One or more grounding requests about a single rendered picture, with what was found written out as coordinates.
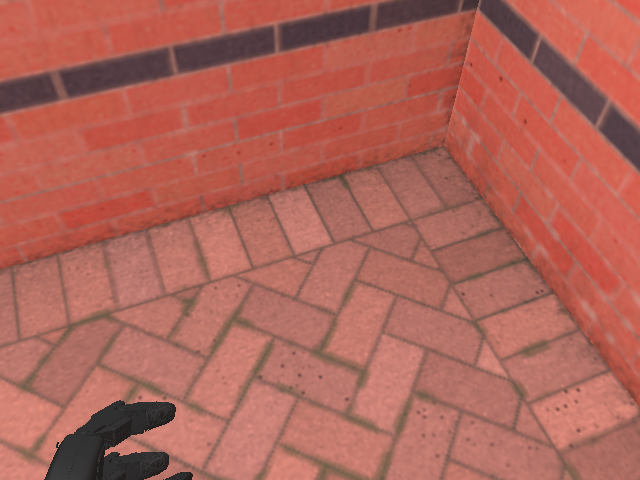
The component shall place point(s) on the robot left hand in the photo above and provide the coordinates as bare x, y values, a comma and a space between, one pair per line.
80, 456

